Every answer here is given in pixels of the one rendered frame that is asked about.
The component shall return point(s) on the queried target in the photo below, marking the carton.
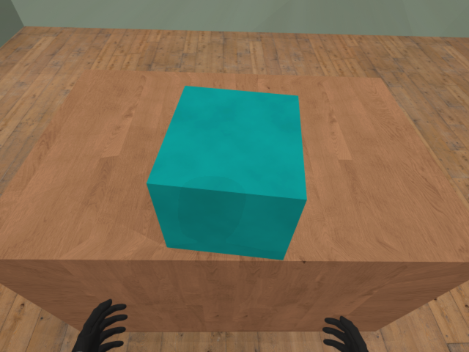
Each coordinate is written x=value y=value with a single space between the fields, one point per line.
x=229 y=177

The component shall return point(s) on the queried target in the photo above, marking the right robot hand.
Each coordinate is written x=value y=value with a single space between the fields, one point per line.
x=353 y=341

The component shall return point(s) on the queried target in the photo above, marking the pedestal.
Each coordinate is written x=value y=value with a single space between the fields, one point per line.
x=382 y=232

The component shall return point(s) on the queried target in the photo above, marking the left robot hand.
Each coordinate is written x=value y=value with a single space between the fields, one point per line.
x=92 y=334

